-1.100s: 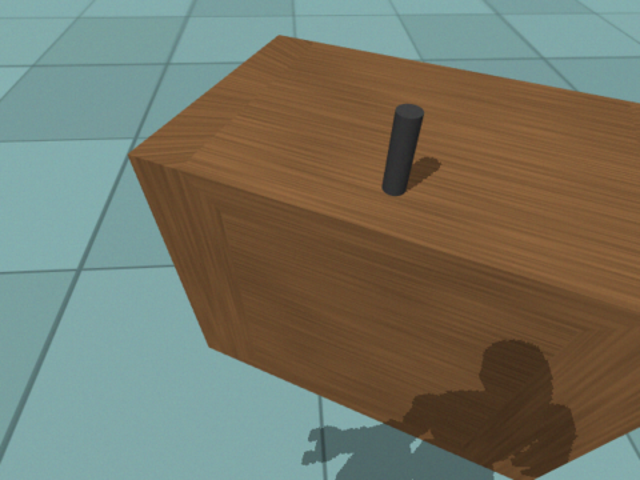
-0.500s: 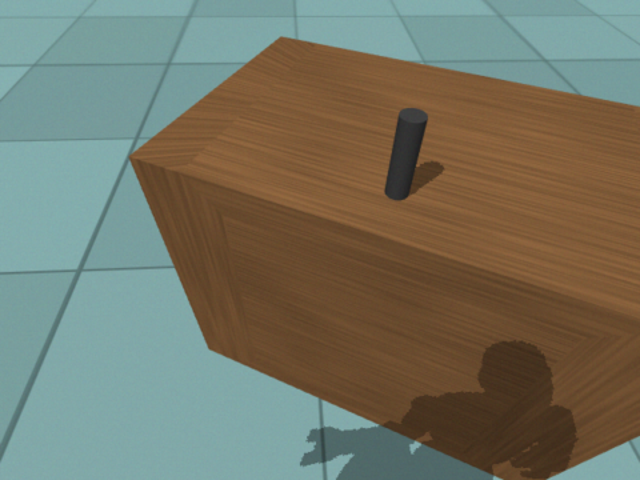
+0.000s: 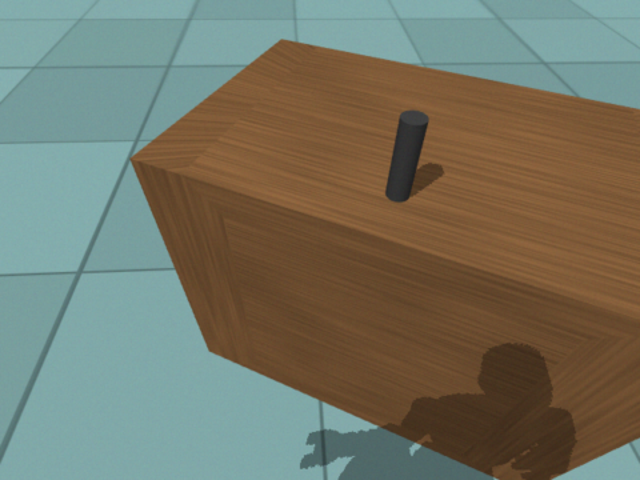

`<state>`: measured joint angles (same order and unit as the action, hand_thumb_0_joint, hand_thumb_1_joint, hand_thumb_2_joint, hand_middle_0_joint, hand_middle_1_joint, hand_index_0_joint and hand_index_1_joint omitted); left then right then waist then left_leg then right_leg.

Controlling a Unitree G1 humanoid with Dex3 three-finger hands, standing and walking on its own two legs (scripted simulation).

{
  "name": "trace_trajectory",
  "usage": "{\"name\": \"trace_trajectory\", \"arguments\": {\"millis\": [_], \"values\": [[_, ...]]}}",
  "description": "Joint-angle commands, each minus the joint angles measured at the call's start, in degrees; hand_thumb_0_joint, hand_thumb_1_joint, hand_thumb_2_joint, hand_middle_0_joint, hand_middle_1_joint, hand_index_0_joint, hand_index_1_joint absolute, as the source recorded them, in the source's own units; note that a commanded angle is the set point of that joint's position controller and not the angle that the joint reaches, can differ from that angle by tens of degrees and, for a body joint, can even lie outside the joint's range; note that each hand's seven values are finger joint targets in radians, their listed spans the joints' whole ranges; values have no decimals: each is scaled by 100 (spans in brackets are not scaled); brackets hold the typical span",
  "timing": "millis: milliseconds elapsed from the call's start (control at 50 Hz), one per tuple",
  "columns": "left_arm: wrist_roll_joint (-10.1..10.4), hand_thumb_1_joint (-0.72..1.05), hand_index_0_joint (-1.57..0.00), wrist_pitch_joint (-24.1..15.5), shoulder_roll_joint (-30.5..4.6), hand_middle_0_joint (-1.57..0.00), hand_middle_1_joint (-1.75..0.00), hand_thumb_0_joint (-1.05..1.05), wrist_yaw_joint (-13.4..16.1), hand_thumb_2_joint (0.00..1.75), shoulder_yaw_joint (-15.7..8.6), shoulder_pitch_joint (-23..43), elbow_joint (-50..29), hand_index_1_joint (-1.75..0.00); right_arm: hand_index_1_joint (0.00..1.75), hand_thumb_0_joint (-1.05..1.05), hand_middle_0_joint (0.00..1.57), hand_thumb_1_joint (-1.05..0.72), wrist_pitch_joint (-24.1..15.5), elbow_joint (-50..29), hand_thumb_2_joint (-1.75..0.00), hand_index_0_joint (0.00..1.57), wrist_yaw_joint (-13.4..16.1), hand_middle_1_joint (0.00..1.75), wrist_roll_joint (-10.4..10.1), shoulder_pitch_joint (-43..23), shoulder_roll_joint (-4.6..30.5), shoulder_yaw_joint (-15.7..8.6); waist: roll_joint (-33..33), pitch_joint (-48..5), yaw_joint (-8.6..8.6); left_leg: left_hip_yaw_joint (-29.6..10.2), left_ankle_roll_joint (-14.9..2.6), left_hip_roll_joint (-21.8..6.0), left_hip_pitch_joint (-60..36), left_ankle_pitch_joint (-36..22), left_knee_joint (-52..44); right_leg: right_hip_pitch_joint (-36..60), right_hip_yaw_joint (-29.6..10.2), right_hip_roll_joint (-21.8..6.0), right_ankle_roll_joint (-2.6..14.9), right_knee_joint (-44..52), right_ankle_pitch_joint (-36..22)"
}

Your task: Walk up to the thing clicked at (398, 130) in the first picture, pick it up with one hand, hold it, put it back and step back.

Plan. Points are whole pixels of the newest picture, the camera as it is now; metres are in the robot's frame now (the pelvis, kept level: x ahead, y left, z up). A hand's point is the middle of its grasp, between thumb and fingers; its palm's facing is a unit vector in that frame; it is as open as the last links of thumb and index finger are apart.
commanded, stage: stand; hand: left
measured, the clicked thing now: (405, 159) +0.59 -0.13 +0.09
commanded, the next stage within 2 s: walk up in 0.02 s
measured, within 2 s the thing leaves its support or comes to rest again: neither
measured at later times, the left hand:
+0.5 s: hand out of the picture +0.12 +0.16 -0.17, palm faces -0.24 -0.91 -0.35, open 7.4 cm
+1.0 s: hand (284, 401) +0.28 +0.06 -0.15, palm faces -0.38 -0.81 -0.46, open 7.4 cm
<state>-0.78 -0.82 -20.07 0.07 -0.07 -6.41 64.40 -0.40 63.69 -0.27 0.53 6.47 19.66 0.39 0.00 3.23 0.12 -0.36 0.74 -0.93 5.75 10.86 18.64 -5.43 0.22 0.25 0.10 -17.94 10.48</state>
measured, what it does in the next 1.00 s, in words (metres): steps to the right, turning right: right foot, then left foot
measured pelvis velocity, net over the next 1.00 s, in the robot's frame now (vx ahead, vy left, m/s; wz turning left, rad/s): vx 0.08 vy -0.16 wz -0.37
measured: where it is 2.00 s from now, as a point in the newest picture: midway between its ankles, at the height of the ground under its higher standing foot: outside the picture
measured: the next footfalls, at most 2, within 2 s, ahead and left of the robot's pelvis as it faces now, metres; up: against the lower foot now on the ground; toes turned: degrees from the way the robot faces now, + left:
right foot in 0.34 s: +0.09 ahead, -0.28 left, +0.00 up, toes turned -18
left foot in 0.60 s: +0.17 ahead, -0.03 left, +0.00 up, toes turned -13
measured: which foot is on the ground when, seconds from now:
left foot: down 0.00-0.34, up 0.36-0.58, down 0.60-0.86, up 0.88-1.00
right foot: down 0.00-0.06, up 0.08-0.32, down 0.34-1.00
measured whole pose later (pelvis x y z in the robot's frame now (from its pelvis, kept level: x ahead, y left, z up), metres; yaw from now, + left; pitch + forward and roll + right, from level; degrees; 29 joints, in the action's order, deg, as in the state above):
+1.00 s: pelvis +0.08 -0.16 -0.03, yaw -21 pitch -1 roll +1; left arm -1.0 -3.0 -22.7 1.5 -1.2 -9.9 49.3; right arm 1.6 50.0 0.0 0.0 8.5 22.8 -2.5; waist 2.3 7.9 0.8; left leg -0.5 -0.9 -3.0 20.8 30.6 50.8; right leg -17.9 -3.0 1.4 1.2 -39.8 20.5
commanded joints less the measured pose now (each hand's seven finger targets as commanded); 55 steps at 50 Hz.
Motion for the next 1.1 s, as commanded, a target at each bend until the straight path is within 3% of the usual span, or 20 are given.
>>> {"name": "trace_trajectory", "arguments": {"millis": [0,60,140,200,300,320,340,360,420,540,560,600,640,760,800,820,860,1000,1040,1080], "values": [[-266,90,-20,110,-1789,-20,-30,0,-165,90,-701,162,-1008,-30,30,0,20,-90,-251,-484,-90,20,266,30,35,517,2062,-724,-648,-510,288,-475,-623,-777,-1040,-520,398,-1193,-587,-324,286,-833,-789],[-323,90,-20,444,-1370,-20,-30,0,-367,90,-725,410,-1559,-30,30,0,20,-90,-359,-756,-90,20,449,30,60,1074,2391,-1026,381,-101,404,-1781,-1670,-2897,-642,-632,-474,-2813,-724,-432,53,-3847,1930],[-171,90,-20,514,-1415,-20,-30,0,-647,90,-843,-390,-1673,-30,30,0,20,-90,-442,-1338,-90,20,433,30,198,166,2094,-1013,706,173,-188,-627,-1252,-2172,178,508,-420,-2452,-941,-775,40,-3791,1189],[-191,90,-20,475,-1347,-20,-30,0,-787,90,-848,-286,-1903,-30,30,0,20,-90,-463,-1473,-90,20,368,30,236,214,2230,-1093,1035,237,-90,-65,-1112,-1932,665,652,-166,-1818,-459,-804,-5,-2757,1144],[-212,90,-20,261,-1644,-20,-30,0,-646,90,-1002,-1777,-1419,-30,30,0,20,-90,-292,-1552,-90,20,267,30,254,283,1898,-948,-343,-486,-582,984,-663,-971,1557,1426,2622,260,630,125,138,-1455,772],[-259,90,-20,217,-2154,-20,-30,0,-550,90,-1162,-2232,-1448,-30,30,0,20,-90,-238,-1688,-90,20,265,30,209,427,1508,-792,-1791,-342,-879,1111,-455,-440,2578,2130,4165,606,-701,-450,477,-518,1852],[-192,90,-20,176,-2590,-20,-30,0,-508,90,-1186,-2008,-1770,-30,30,0,20,-90,-241,-1985,-90,20,228,30,56,216,1382,-686,-2451,-93,-747,663,-181,105,3417,2950,4958,-39,-3718,-1778,1267,831,2720],[-153,90,-20,158,-2659,-20,-30,0,-486,90,-1147,-1587,-1960,-30,30,0,20,-90,-251,-1922,-90,20,233,30,51,107,1773,-785,-1523,166,-571,48,-127,-274,3101,2654,5151,-559,-4262,-2087,1751,924,2982],[-83,90,-20,96,-2119,-20,-30,0,-278,90,-966,-954,-2120,-30,30,0,20,-90,-357,-1577,-90,20,132,30,-14,992,1716,-731,-839,43,-111,-90,-210,-613,2339,2106,3946,-835,-2474,-1485,1435,-153,1962],[46,90,-20,-24,-1767,-20,-30,0,-81,90,-632,-607,-2227,-30,30,0,20,-90,-325,-1583,-90,20,79,30,118,1680,1459,-758,-362,-307,353,169,-299,-91,151,354,1526,-2087,-1497,-1209,1028,-1409,-599],[113,90,-20,-8,-1418,-20,-30,0,-58,90,-488,-623,-2269,-30,30,0,20,-90,-324,-1575,-90,20,117,30,191,1776,1612,-810,146,-345,444,-273,-343,-296,-195,331,844,-2479,-1172,-850,698,-2028,-339],[123,90,-20,61,-1366,-20,-30,0,46,90,-456,-1096,-2080,-30,30,0,20,-90,-351,-1965,-90,20,135,30,166,997,2202,-868,1004,-215,119,-2839,-1094,-2238,611,1120,-330,-2380,-799,250,112,-3491,2203],[69,90,-20,30,-1625,-20,-30,0,80,90,-519,-1194,-1884,-30,30,0,20,-90,-327,-2000,-90,20,93,30,129,547,1965,-797,742,44,-58,-2215,-1523,-2089,987,425,41,-2028,-790,40,126,-3946,2369],[76,90,-20,-147,-1241,-20,-30,0,54,90,-483,-1076,-1675,-30,30,0,20,-90,-150,-1849,-90,20,88,30,43,707,1740,-676,1182,-454,-15,-363,-942,-1229,415,-2846,1560,-1101,210,202,128,-1813,999],[5,90,-20,-206,-1448,-20,-30,0,119,90,-543,-1144,-1621,-30,30,0,20,-90,-52,-1903,-90,20,70,30,-46,623,1559,-630,667,-684,-127,-137,-585,-1015,886,-2125,2201,-283,-170,-20,257,-1050,-615],[-39,90,-20,-270,-1788,-20,-30,0,163,90,-635,-1120,-1691,-30,30,0,20,-90,-43,-1991,-90,20,63,30,-87,599,1269,-539,-188,-826,-155,80,-298,-623,1668,-1170,2848,200,-1515,-831,570,-971,-1467],[-1,90,-20,-319,-1991,-20,-30,0,170,90,-612,-947,-1756,-30,30,0,20,-90,92,-1986,-90,20,129,30,-22,264,1299,-591,-783,-629,-186,-183,-181,-303,1937,2467,3760,-295,-2939,-2081,1755,-1064,-2698],[8,90,-20,-265,-1617,-20,-30,0,238,90,-474,-493,-1809,-30,30,0,20,-90,-10,-1585,-90,20,80,30,-58,397,1239,-539,-1022,-742,-62,110,-157,-174,1437,1570,2317,-91,-1386,-1062,1055,-1766,-4193],[78,90,-20,-186,-1604,-20,-30,0,215,90,-458,-170,-1862,-30,30,0,20,-90,-60,-1402,-90,20,81,30,-35,604,1226,-585,-982,-849,124,218,-200,-88,607,209,1299,-574,-1155,-840,779,-2045,-3361],[152,90,-20,-152,-1336,-20,-30,0,177,90,-373,-126,-1946,-30,30,0,20,-90,-135,-1417,-90,20,113,30,55,547,1611,-682,-98,-1045,116,-845,-549,-980,-198,-1617,949,-1438,-973,-461,283,-2354,-1527]]}}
